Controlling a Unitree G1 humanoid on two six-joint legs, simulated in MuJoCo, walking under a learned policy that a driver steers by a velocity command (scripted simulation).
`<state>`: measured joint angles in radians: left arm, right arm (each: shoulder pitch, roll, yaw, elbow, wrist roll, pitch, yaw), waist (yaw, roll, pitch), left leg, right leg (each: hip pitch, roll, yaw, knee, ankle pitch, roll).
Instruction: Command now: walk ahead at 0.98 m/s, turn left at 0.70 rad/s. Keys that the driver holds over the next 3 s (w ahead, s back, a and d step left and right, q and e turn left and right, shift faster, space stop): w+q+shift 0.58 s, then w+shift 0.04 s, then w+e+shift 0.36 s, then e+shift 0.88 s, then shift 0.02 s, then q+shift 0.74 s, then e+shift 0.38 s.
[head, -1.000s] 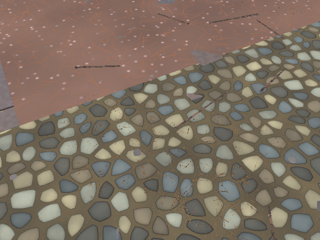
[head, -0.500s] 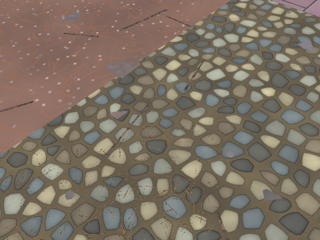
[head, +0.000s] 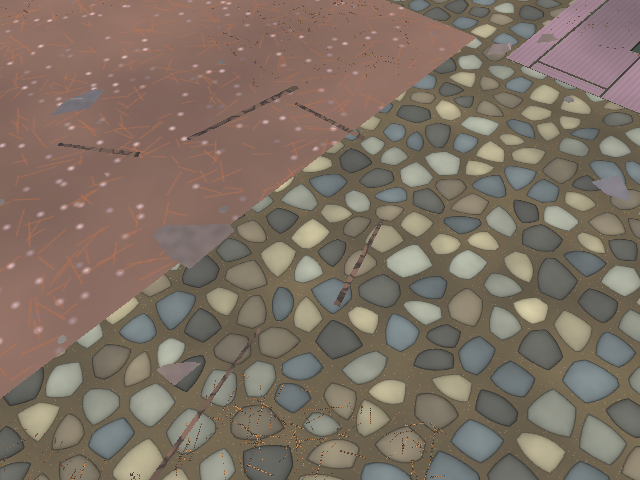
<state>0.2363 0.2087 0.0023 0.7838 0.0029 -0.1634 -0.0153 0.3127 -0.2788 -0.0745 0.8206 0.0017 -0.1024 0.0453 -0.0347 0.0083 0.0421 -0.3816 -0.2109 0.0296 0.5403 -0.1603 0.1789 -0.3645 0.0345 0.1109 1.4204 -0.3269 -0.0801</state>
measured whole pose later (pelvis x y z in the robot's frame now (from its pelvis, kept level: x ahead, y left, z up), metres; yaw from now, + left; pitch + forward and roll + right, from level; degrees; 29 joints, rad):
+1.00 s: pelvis +0.78 +0.22 +0.02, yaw +30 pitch -1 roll +3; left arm 0.25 0.30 0.05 0.78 -0.06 -0.05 0.00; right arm 0.40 -0.25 -0.08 0.82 -0.01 -0.11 0.04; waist -0.04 -0.06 0.02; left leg -0.08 -0.05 0.18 0.39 -0.29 0.05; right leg -0.71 -0.16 0.09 1.28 -0.16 -0.04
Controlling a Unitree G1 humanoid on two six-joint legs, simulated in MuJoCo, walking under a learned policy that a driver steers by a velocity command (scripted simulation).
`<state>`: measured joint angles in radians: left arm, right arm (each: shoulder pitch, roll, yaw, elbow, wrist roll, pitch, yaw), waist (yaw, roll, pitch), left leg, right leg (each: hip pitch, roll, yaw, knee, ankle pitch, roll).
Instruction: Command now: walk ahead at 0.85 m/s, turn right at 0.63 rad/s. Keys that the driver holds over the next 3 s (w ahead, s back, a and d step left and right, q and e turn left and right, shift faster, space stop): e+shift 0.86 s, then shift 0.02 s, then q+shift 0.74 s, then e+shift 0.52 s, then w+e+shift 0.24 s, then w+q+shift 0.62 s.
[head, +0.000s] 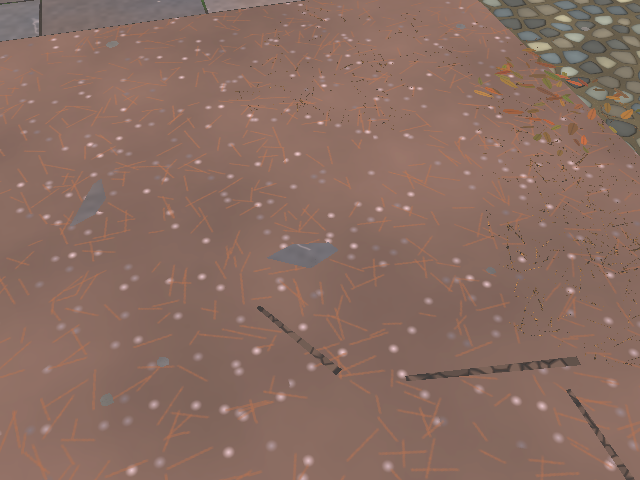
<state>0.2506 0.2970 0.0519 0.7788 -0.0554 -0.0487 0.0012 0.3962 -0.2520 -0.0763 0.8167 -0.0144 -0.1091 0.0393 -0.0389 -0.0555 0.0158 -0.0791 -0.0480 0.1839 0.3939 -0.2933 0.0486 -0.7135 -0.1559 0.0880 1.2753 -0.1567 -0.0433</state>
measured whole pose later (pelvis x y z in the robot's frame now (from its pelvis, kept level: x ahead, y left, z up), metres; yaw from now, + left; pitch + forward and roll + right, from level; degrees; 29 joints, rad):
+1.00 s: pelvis +0.42 +0.00 +0.00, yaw -52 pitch +1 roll +0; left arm 0.21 0.34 0.07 0.58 -0.01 0.06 0.02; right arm 0.13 -0.25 -0.04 0.67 -0.02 0.01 -0.03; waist -0.02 -0.03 0.07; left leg -0.31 -0.01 0.00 0.44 -0.15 0.02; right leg -0.52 0.00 0.11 1.09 -0.44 0.09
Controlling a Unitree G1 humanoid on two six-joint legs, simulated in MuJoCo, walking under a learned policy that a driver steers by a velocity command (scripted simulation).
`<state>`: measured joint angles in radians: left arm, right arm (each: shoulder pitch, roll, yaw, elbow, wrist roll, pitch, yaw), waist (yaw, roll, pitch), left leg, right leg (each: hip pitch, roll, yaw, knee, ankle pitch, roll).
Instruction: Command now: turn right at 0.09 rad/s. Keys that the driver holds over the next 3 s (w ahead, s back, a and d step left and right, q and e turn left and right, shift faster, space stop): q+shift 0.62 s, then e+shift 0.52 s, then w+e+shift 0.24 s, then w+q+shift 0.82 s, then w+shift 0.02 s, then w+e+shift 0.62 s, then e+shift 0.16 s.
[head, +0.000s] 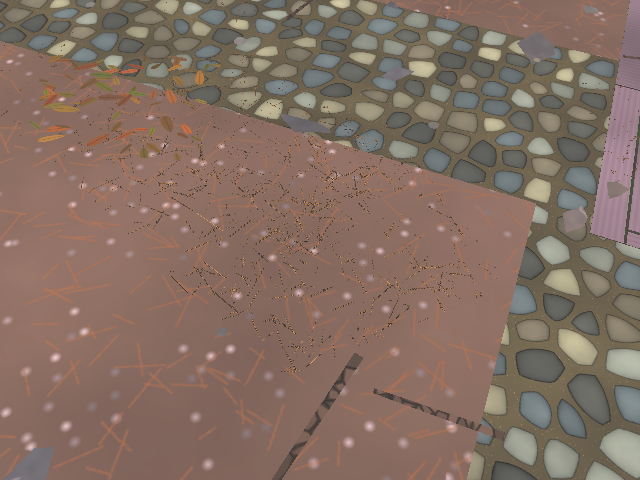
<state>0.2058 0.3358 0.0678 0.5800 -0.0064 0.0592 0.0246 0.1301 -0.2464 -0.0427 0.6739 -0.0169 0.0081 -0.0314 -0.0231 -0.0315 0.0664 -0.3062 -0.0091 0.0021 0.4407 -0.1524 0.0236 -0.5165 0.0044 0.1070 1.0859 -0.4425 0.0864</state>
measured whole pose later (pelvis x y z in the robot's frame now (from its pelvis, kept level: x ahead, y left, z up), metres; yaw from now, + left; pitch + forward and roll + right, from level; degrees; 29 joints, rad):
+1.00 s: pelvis +0.04 +0.04 -0.01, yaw +22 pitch +2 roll +1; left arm 0.24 0.29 0.06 0.70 -0.03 0.03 -0.01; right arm 0.09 -0.24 -0.03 0.66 -0.01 0.04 -0.03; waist 0.03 0.01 0.02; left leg -0.23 -0.02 0.08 0.50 -0.30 0.05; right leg -0.38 -0.05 -0.04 0.79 -0.44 0.04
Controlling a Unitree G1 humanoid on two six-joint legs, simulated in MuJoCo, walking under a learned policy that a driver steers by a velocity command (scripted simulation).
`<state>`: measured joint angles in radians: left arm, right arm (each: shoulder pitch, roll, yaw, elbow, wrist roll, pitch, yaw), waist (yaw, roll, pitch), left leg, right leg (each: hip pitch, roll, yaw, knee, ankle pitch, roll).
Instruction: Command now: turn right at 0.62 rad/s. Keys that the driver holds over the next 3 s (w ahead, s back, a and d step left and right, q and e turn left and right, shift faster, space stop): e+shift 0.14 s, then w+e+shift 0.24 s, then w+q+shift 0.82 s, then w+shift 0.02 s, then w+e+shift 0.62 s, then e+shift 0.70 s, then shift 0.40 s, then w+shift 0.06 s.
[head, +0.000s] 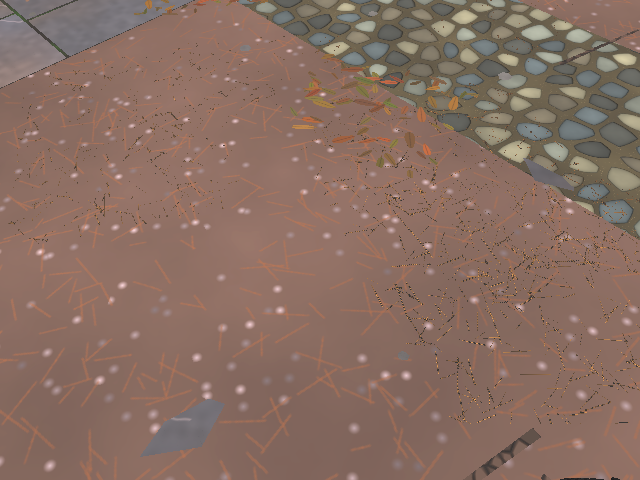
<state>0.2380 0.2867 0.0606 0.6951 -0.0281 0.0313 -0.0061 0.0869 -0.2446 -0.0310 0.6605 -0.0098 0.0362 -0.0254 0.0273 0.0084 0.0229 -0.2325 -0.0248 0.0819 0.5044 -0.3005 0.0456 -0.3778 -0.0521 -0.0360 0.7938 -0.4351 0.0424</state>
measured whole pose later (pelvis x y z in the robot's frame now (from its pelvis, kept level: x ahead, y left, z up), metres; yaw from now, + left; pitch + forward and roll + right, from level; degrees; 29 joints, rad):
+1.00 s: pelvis +0.51 -0.12 -0.02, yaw -3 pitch +3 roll -1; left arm -0.07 0.27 0.00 0.51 -0.02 -0.16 -0.02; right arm 0.58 -0.24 -0.04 0.83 0.04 -0.06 -0.01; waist -0.15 -0.01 0.03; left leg 0.14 -0.06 -0.32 0.35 -0.50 0.09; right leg -0.57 0.02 0.11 0.47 0.01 0.02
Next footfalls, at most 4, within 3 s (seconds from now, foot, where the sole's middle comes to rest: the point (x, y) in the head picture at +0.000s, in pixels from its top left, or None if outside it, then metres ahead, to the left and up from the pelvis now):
0.08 right None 0.02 -0.12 -0.77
0.58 left None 0.34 0.02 -0.77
1.02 right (484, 375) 0.71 -0.29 -0.77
1.44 left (318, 245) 1.08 0.09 -0.77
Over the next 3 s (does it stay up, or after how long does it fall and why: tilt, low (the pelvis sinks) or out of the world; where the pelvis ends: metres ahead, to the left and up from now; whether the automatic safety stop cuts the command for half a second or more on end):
stays up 1.60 -0.11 0.01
